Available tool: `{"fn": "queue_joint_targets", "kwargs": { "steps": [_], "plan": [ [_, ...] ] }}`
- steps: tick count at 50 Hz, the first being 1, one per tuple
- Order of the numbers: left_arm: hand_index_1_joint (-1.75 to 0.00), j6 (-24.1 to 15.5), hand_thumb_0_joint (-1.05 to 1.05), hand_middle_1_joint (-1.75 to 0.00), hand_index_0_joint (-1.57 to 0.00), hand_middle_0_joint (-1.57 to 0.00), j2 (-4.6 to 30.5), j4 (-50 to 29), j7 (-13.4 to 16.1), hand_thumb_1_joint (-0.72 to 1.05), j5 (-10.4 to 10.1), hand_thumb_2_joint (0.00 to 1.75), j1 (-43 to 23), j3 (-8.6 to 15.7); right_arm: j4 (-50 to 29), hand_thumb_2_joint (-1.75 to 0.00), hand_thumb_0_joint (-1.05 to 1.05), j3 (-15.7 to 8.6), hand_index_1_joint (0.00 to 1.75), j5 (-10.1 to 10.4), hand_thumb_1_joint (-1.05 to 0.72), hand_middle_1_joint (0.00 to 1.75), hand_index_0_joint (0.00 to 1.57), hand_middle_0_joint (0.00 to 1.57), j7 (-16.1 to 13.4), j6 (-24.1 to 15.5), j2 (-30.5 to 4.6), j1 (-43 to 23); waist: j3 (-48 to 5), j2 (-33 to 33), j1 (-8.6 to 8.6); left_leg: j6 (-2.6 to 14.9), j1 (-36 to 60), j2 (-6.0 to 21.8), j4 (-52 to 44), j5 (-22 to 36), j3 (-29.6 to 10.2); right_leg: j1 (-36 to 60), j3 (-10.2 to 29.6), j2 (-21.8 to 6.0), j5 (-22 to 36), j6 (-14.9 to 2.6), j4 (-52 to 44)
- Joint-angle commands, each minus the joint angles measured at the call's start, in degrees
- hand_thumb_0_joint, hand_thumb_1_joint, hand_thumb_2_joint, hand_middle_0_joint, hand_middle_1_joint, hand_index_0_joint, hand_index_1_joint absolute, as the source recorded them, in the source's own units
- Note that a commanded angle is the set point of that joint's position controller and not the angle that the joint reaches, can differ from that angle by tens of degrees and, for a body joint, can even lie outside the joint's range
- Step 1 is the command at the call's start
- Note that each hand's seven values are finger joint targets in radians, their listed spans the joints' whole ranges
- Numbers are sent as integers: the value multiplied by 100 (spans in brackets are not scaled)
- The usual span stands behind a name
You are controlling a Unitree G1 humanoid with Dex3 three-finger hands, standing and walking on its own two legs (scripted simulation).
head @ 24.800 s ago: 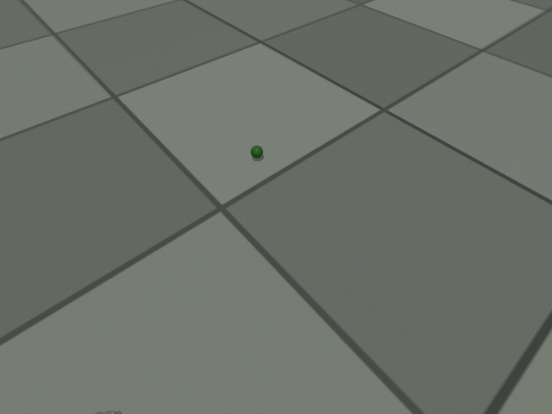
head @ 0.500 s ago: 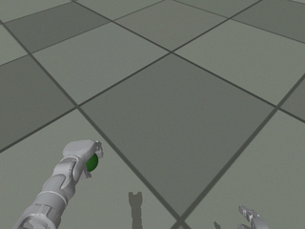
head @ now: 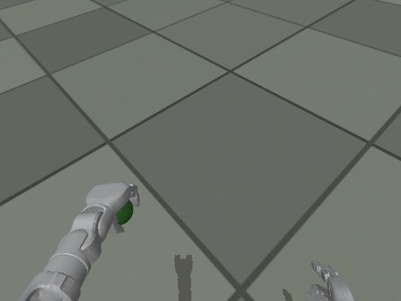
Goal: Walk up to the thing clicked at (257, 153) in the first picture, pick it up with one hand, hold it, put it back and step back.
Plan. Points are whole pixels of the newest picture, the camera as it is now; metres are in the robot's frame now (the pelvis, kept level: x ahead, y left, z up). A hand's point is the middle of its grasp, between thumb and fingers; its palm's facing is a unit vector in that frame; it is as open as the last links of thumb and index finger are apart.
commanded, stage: hold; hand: left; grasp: from above
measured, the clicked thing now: (118, 210) +0.32 +0.22 -0.05
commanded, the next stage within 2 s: crouch in 0.54 s
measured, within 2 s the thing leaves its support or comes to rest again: neither
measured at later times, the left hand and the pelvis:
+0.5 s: hand (118, 210) +0.31 +0.22 -0.04, palm faces -0.44 -0.07 -0.90, open 8.6 cm; pelvis +0.01 -0.01 +0.00, yaw +0 degrees
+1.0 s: hand (122, 225) +0.30 +0.22 -0.10, palm faces -0.48 -0.04 -0.87, open 8.6 cm; pelvis +0.01 +0.00 -0.01, yaw +1 degrees
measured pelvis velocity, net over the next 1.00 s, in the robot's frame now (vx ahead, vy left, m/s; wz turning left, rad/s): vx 0.01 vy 0.00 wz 0.02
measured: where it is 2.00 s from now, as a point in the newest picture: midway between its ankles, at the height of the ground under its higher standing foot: outside the picture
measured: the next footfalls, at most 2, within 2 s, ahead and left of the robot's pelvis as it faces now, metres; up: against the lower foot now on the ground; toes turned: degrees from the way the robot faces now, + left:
none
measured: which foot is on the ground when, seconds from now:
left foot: down 0.00-1.00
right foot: down 0.00-1.00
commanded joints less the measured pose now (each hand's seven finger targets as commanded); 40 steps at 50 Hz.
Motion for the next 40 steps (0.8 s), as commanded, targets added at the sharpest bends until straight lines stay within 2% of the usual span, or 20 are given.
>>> {"fn": "queue_joint_targets", "kwargs": {
  "steps": [1,4,6,9,11,13,16,19,22,23,26,28,29,31,32,33,35,36,38,40],
  "plan": [
    [-82,-15,0,-87,-85,-80,1143,-1185,201,49,-13,76,-1851,621,-848,-90,0,-239,30,4,-90,30,20,20,-69,-233,-717,-576,-1179,-240,14,32,774,-84,-463,382,-71,13,-47,145,330,-90,-596],
    [-82,-41,0,-86,-86,-81,1087,-1080,163,49,16,77,-1678,595,-860,-90,0,-228,30,3,-91,30,20,20,-73,-222,-703,-611,-1084,-279,31,28,754,-84,-501,329,-84,19,-53,146,262,-103,-608],
    [-81,-82,0,-85,-86,-81,1162,-1274,184,49,50,77,-1860,614,-854,-90,0,-234,30,3,-90,30,20,20,-85,-212,-695,-581,-1287,-254,-4,42,852,-105,-444,483,-61,62,-28,131,434,-84,-595],
    [-82,-130,0,-85,-85,-81,1377,-1421,282,47,87,79,-2181,808,-787,-90,0,-247,30,-14,-91,30,20,20,-94,-206,-697,-526,-1480,-25,27,21,962,-103,-419,662,-53,104,-30,141,596,-100,-548],
    [-82,-134,0,-86,-85,-81,1193,-1213,362,47,97,79,-2090,693,-772,-90,0,-247,30,-18,-91,30,20,20,-91,-205,-699,-535,-1329,-130,-49,20,965,-98,-435,536,-63,10,-46,152,479,-99,-579],
    [-82,-101,0,-87,-87,-83,1261,-1174,444,50,81,78,-2022,782,-748,-90,0,-256,30,-13,-91,30,20,20,-98,-201,-696,-564,-1384,-163,-1,30,957,-122,-411,605,-44,67,-35,128,564,-71,-597],
    [-84,-53,0,-89,-85,-80,1136,-1225,460,48,96,78,-2081,655,-694,-90,0,-289,30,-14,-91,30,20,20,-82,-187,-695,-517,-1498,-139,-22,18,1031,-110,-383,828,-43,105,-46,137,780,-75,-555],
    [-81,9,0,-85,-86,-82,1202,-1122,415,49,91,77,-1922,716,-658,-90,0,-332,30,5,-90,30,20,20,-80,-170,-701,-499,-1587,-136,42,25,1049,-107,-364,1071,-40,225,-83,143,1018,-78,-525],
    [-80,8,0,-84,-86,-82,1098,-1051,332,48,36,75,-2005,560,-675,-90,0,-311,30,9,-90,30,20,20,-77,-159,-706,-466,-1410,-214,-40,37,990,-88,-401,990,-41,184,-81,150,979,-79,-557],
    [-80,20,0,-83,-87,-83,1170,-843,306,48,49,76,-1827,645,-669,-90,0,-306,30,13,-91,30,20,20,-86,-145,-697,-496,-1300,-301,31,44,916,-105,-411,982,-53,190,-88,132,968,-66,-597],
    [-80,-40,0,-85,-86,-81,1077,-1074,190,49,-2,74,-1732,531,-756,-90,0,-309,30,33,-91,30,20,20,-87,-127,-682,-535,-1336,-363,21,72,932,-141,-391,1027,-27,221,-52,97,1088,-38,-611],
    [-78,-80,0,-83,-86,-81,1174,-1219,174,48,23,73,-1812,608,-757,-90,0,-322,30,17,-91,30,20,20,-87,-118,-697,-477,-1443,-232,36,69,1017,-125,-384,1120,-25,296,-68,102,1158,-60,-593],
    [-78,-103,0,-82,-87,-83,1243,-1320,193,49,5,73,-1797,684,-774,-90,0,-324,30,24,-91,30,20,20,-87,-105,-704,-504,-1525,-130,83,44,1061,-123,-399,1190,-37,337,-73,116,1170,-82,-560],
    [-77,-105,0,-81,-87,-83,1154,-1261,247,49,46,73,-1879,642,-781,-90,0,-316,30,28,-90,30,20,20,-89,-84,-697,-447,-1494,-165,-11,60,1079,-126,-362,1294,-17,276,-66,118,1333,-67,-539],
    [-78,-88,0,-86,-90,-82,1298,-1082,305,53,113,65,-1824,792,-746,-91,0,-316,30,30,-93,30,20,20,-93,-73,-704,-431,-1442,-262,24,72,1031,-132,-337,1344,-13,315,-80,117,1398,-48,-545],
    [-76,-100,0,-83,-82,-74,1324,-1191,360,45,139,62,-1920,811,-741,-90,0,-337,30,27,-88,30,20,20,-92,-62,-721,-385,-1526,-170,19,66,1065,-138,-336,1345,0,320,-74,115,1401,-64,-538],
    [-76,-95,0,-81,-79,-74,1137,-1004,449,40,180,66,-1887,685,-725,-90,0,-342,30,15,-89,30,20,20,-71,-51,-706,-358,-1411,-240,-35,66,1043,-123,-327,1347,-17,225,-99,128,1381,-69,-521],
    [-77,-100,0,-82,-78,-73,1177,-919,518,39,188,69,-1824,770,-711,-90,0,-351,30,-2,-89,30,20,20,-68,-42,-726,-348,-1375,-266,-8,44,998,-114,-331,1295,-38,228,-122,133,1277,-81,-524],
    [-76,-102,0,-81,-80,-74,933,-726,623,41,243,68,-1677,607,-692,-90,0,-372,30,-3,-89,30,20,20,-42,-33,-707,-279,-1341,-378,-52,67,929,-146,-267,1291,-9,161,-101,108,1344,-53,-501],
    [-76,-142,0,-81,-81,-76,944,-582,776,42,295,69,-1761,616,-659,-90,0,-390,30,-31,-88,30,20,20,-22,-18,-741,-238,-1299,-380,-89,51,837,-145,-222,1215,-12,62,-103,101,1247,-68,-461]
  ]
}}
